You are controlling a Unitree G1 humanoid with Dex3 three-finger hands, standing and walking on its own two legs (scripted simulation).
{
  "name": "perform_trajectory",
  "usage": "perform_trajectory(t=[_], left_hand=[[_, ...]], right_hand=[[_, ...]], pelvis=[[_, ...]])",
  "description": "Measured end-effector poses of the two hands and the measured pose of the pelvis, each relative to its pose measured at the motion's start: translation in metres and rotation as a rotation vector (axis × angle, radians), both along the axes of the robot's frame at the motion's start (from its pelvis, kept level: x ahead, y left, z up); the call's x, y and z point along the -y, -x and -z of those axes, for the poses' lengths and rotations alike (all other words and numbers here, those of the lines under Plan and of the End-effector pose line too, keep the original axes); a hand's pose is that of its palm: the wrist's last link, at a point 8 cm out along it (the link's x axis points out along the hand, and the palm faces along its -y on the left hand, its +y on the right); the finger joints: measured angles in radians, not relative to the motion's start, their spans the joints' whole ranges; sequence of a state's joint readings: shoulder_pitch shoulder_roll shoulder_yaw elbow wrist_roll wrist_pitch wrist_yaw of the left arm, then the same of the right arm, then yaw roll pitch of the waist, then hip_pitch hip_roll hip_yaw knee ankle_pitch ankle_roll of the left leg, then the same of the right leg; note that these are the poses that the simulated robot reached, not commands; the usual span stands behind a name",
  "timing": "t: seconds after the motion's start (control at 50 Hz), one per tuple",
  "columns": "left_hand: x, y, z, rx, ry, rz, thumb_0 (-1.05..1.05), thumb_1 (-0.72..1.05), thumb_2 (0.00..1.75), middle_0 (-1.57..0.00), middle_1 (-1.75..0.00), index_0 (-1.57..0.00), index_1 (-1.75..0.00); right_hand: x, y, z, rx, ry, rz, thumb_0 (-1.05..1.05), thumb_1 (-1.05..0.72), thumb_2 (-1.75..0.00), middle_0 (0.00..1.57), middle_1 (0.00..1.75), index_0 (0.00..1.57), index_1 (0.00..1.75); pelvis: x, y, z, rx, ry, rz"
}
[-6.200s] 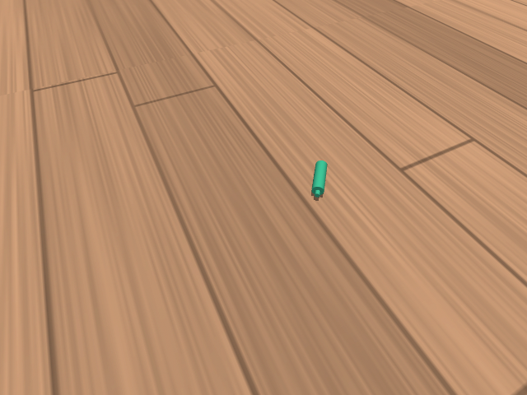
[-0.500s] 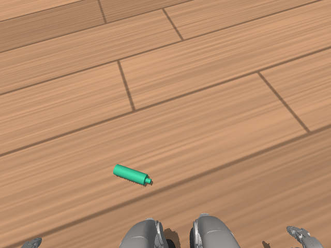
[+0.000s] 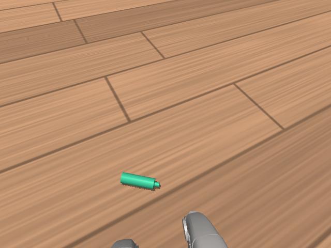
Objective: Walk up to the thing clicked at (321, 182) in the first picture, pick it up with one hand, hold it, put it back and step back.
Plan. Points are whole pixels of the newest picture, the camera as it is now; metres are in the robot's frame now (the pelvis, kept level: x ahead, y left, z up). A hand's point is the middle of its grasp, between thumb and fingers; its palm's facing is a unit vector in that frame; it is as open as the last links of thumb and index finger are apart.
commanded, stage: walk up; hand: left
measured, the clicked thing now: (140, 181) +0.54 +0.13 -0.69
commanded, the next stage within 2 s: stand in 1.78 s
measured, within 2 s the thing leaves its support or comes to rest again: neither
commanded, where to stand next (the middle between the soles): +0.13 -0.04 m, yaw -11 degrees
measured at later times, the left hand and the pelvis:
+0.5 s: hand (97, 217) +0.21 +0.19 -0.11, palm faces -0.23 -0.90 -0.38, open 7.4 cm; pelvis +0.02 -0.05 +0.02, yaw -12 degrees
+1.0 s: hand (104, 223) +0.20 +0.17 -0.12, palm faces -0.23 -0.91 -0.35, open 7.4 cm; pelvis +0.05 -0.05 +0.03, yaw -13 degrees
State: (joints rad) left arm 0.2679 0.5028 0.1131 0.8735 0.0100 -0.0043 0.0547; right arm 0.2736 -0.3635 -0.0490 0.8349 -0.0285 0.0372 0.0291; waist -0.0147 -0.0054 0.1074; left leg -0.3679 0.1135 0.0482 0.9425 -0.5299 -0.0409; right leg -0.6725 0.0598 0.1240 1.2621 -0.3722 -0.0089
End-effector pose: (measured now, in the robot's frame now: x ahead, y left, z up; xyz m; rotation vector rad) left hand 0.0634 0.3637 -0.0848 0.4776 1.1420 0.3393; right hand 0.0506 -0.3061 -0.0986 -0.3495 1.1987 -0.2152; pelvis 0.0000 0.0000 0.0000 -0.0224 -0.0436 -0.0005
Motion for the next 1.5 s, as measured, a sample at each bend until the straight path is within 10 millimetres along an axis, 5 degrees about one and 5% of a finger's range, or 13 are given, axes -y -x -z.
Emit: perform_trajectory(t=[0.08, 0.24, 0.38, 0.52, 0.62, 0.74, 1.02, 1.24, 1.5], left_hand=[[0.007, -0.009, 0.005, -0.042, 0.093, 0.036, 0.01, 0.90, 0.90, -0.21, -0.30, -0.21, -0.30], [0.043, -0.055, 0.014, -0.092, 0.201, 0.161, 0.01, 0.90, 0.90, -0.21, -0.30, -0.21, -0.30], [0.101, -0.126, 0.005, 0.006, 0.215, 0.288, 0.01, 0.90, 0.90, -0.20, -0.30, -0.21, -0.30], [0.136, -0.146, -0.019, 0.081, 0.167, 0.318, 0.00, 0.90, 0.90, -0.21, -0.30, -0.21, -0.30], [0.137, -0.143, -0.032, 0.062, 0.124, 0.302, 0.00, 0.90, 0.90, -0.21, -0.30, -0.21, -0.30], [0.131, -0.148, -0.018, 0.046, 0.116, 0.271, 0.01, 0.90, 0.90, -0.21, -0.30, -0.21, -0.30], [0.151, -0.138, -0.001, -0.050, 0.195, 0.255, 0.01, 0.90, 0.90, -0.21, -0.30, -0.21, -0.30], [0.135, -0.149, -0.012, -0.023, 0.182, 0.239, 0.01, 0.90, 0.90, -0.21, -0.30, -0.21, -0.30], [0.125, -0.142, -0.016, -0.075, 0.189, 0.211, 0.01, 0.90, 0.90, -0.20, -0.30, -0.21, -0.30]], right_hand=[[-0.003, 0.038, -0.025, -0.053, 0.047, 0.041, 0.00, -0.90, -0.90, 0.21, 0.30, 0.21, 0.30], [0.029, 0.087, -0.062, -0.084, 0.179, 0.147, 0.00, -0.90, -0.90, 0.20, 0.30, 0.21, 0.30], [0.063, 0.105, -0.048, -0.104, 0.162, 0.200, 0.00, -0.90, -0.90, 0.20, 0.30, 0.21, 0.30], [0.070, 0.068, -0.017, -0.027, 0.046, 0.225, 0.01, -0.90, -0.90, 0.20, 0.30, 0.20, 0.30], [0.064, 0.036, -0.007, 0.033, -0.015, 0.196, 0.00, -0.90, -0.90, 0.20, 0.30, 0.20, 0.30], [0.056, 0.025, 0.007, 0.008, -0.036, 0.209, 0.00, -0.90, -0.90, 0.20, 0.30, 0.21, 0.30], [0.070, -0.001, -0.013, 0.007, -0.006, 0.207, 0.00, -0.90, -0.90, 0.20, 0.30, 0.21, 0.30], [0.060, -0.021, -0.021, 0.030, -0.018, 0.192, 0.00, -0.90, -0.90, 0.20, 0.30, 0.20, 0.30], [0.040, -0.021, -0.022, -0.020, -0.058, 0.198, 0.00, -0.90, -0.90, 0.20, 0.30, 0.20, 0.30]], pelvis=[[-0.010, -0.002, -0.016, -0.016, 0.000, 0.033], [-0.009, -0.008, -0.025, -0.014, -0.015, 0.119], [0.020, -0.016, -0.019, -0.012, -0.028, 0.170], [0.048, -0.024, -0.022, 0.019, -0.039, 0.211], [0.054, -0.036, -0.026, 0.006, -0.033, 0.233], [0.055, -0.045, -0.017, 0.004, -0.035, 0.231], [0.051, -0.046, -0.028, -0.015, -0.045, 0.221], [0.044, -0.046, -0.036, -0.012, -0.034, 0.220], [0.037, -0.055, -0.046, -0.020, -0.029, 0.216]])
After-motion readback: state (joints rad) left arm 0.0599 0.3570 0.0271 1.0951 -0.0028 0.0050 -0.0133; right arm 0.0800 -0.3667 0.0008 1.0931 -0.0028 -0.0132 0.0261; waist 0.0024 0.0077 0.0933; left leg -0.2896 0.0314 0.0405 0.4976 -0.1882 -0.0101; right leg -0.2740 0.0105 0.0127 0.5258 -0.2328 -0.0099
